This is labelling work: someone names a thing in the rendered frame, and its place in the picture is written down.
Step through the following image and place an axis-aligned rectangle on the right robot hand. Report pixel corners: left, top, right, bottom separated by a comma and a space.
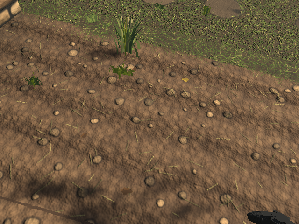
247, 210, 296, 224

